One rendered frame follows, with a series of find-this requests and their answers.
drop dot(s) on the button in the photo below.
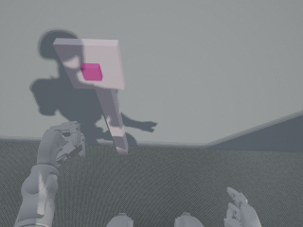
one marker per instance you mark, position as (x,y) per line
(91,71)

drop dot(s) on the left robot forearm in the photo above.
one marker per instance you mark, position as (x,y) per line
(38,193)

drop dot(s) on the right robot thigh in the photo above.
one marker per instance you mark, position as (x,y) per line
(187,221)

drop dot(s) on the panel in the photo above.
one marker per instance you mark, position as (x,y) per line
(73,53)

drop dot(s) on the right robot hand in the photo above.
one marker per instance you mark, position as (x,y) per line
(246,216)

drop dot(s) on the left robot thigh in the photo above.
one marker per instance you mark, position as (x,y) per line
(121,221)

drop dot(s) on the left robot hand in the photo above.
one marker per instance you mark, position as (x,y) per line
(55,149)

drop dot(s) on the robot thigh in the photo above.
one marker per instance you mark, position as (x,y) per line
(187,221)
(121,221)

